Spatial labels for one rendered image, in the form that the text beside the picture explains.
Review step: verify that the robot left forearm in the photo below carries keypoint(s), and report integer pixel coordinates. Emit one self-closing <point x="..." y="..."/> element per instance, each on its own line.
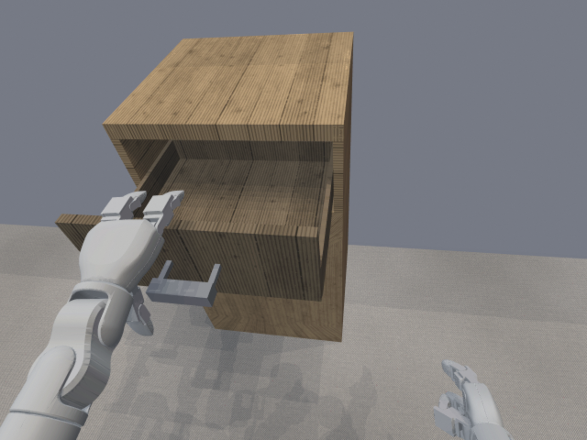
<point x="74" y="368"/>

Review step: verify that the robot left hand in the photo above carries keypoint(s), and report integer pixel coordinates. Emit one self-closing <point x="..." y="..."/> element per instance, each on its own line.
<point x="121" y="250"/>

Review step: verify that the handle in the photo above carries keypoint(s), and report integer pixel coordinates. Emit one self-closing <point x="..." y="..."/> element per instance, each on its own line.
<point x="163" y="290"/>

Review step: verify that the drawer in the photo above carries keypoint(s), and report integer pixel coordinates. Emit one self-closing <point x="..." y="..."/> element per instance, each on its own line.
<point x="260" y="209"/>

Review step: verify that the robot right hand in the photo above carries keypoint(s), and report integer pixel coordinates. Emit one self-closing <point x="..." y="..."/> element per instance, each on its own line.
<point x="456" y="415"/>

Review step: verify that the cabinet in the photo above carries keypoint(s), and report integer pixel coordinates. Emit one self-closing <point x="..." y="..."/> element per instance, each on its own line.
<point x="295" y="87"/>

